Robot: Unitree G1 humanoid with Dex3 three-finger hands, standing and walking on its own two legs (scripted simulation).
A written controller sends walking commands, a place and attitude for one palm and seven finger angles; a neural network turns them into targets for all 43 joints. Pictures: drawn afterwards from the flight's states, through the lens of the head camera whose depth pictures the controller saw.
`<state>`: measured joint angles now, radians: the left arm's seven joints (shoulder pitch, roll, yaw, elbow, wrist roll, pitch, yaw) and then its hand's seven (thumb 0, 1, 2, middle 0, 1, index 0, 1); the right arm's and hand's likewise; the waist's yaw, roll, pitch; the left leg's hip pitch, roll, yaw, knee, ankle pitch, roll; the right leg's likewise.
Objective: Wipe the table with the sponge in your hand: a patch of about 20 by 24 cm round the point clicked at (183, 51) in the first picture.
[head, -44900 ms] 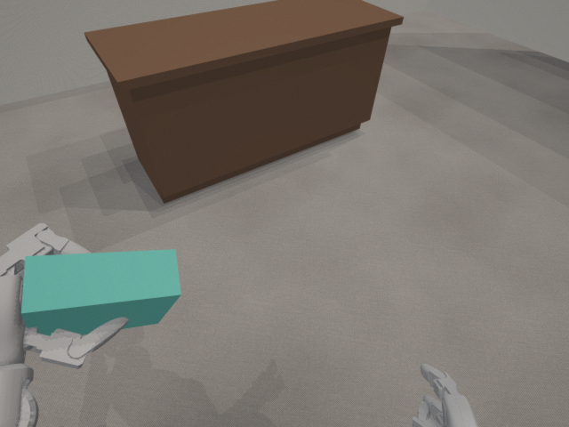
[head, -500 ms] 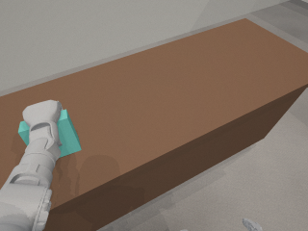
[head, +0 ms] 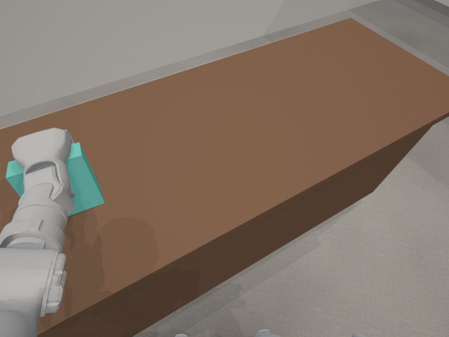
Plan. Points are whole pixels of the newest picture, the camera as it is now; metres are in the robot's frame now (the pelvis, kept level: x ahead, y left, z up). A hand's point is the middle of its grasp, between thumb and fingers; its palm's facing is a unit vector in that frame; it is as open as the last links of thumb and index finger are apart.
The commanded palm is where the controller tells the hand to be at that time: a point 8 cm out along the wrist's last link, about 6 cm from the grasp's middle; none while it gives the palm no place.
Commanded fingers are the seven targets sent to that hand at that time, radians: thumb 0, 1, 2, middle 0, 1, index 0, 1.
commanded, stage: slide back across to the first lane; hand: left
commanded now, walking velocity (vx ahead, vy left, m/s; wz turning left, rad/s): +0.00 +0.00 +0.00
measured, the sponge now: (65, 192) +0.40 +0.32 -0.01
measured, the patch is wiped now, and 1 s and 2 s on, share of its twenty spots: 1.00 1.00 1.00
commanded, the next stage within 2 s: wipe back along the first lane in 0.58 s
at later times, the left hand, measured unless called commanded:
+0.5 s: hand (36, 174) +0.41 +0.35 +0.04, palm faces -0.06 -0.04 -1.00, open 9.7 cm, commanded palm +0.36 +0.37 +0.08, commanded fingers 0.00 0.10 1.30 -1.20 -1.60 -1.20 -1.60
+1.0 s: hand (15, 196) +0.36 +0.37 +0.04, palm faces -0.06 -0.02 -1.00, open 9.7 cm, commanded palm +0.32 +0.35 +0.08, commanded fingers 0.00 0.10 1.30 -1.20 -1.60 -1.20 -1.60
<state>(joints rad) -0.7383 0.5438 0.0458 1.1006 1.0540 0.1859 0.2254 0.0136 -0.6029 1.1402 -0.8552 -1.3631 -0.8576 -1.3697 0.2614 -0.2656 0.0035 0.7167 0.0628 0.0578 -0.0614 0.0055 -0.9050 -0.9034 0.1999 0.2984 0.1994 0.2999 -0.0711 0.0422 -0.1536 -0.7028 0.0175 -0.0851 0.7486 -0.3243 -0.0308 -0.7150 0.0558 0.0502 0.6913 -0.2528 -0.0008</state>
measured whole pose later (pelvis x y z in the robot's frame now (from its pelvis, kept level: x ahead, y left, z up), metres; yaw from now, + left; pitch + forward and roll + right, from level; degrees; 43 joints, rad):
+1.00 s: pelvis +0.05 +0.03 +0.02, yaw +1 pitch +10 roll -2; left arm -0.22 0.49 0.05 0.54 1.00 0.23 0.22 -0.01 -0.48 1.08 -0.74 -1.45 -0.74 -1.48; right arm 0.17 -0.27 -0.02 0.68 0.07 0.10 -0.04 0.01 -0.91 -0.90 0.20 0.30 0.20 0.30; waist 0.02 0.05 -0.13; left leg -0.44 -0.01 -0.08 0.64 -0.36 0.01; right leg -0.43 0.02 0.05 0.54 -0.28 0.02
